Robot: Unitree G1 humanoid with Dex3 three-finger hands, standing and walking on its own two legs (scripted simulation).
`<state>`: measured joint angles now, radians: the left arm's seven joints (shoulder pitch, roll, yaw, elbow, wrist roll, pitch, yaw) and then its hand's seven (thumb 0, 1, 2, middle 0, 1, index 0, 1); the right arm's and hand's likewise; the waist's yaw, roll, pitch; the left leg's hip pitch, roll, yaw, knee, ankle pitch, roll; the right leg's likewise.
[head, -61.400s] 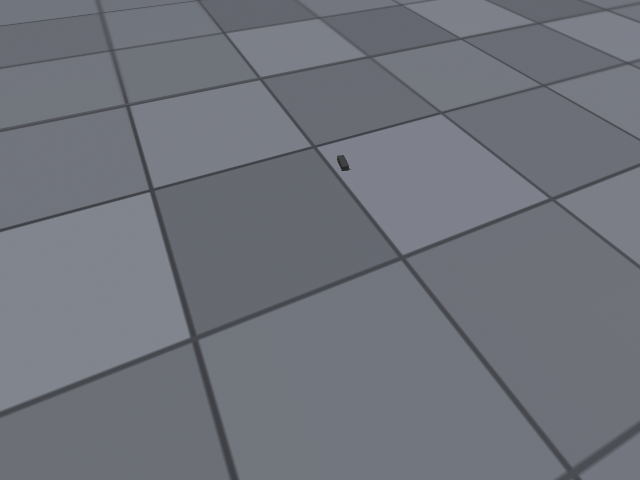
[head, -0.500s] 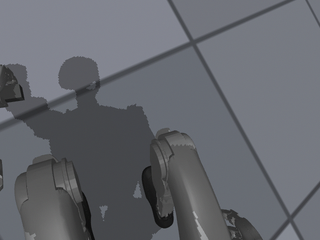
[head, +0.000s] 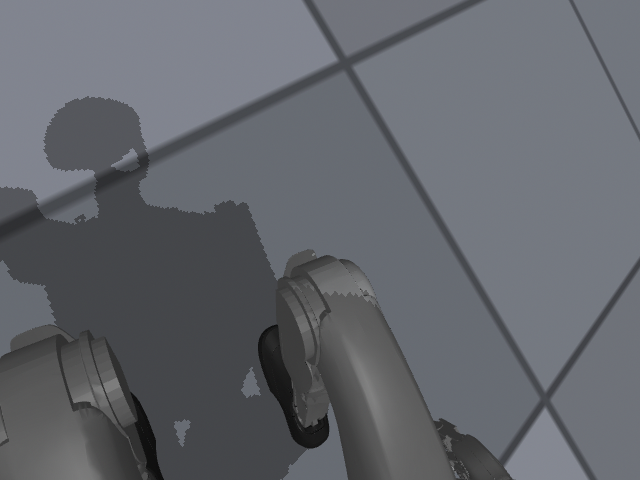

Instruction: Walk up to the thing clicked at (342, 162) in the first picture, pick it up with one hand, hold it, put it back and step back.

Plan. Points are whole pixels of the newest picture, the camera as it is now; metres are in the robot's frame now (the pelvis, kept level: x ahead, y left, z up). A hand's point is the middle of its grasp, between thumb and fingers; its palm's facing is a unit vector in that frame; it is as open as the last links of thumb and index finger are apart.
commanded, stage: rest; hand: left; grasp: from above
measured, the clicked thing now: out of the picture +0.48 +0.30 -0.26
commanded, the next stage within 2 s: open in 0.92 s
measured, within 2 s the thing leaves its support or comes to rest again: rests again in 0.60 s
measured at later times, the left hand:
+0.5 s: hand out of the picture +0.47 +0.30 -0.24, palm faces -0.46 -0.13 -0.88, open 6.5 cm
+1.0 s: hand out of the picture +0.47 +0.30 -0.25, palm faces -0.45 -0.11 -0.89, open 6.5 cm
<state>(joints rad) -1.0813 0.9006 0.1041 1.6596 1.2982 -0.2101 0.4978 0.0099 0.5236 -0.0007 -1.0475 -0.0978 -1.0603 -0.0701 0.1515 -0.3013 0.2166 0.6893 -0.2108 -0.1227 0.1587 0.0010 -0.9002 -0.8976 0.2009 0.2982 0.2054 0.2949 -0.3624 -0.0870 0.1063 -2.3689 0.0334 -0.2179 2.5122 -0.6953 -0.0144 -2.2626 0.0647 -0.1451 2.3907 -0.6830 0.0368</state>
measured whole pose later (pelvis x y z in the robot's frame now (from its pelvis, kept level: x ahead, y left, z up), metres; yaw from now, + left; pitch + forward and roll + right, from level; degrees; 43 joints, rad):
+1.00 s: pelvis +0.00 +0.01 +0.00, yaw -3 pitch +27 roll -14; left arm -1.11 1.02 0.07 1.76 1.29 -0.21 0.61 0.01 0.51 0.00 -1.08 -0.05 -1.10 -0.02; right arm 0.11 -0.34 0.32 0.64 -0.25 -0.22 0.22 0.00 -0.91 -0.90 0.20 0.30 0.20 0.29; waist -0.41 -0.15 0.19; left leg -2.35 0.04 -0.27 2.55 -0.71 -0.01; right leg -2.22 0.09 -0.19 2.38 -0.67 0.06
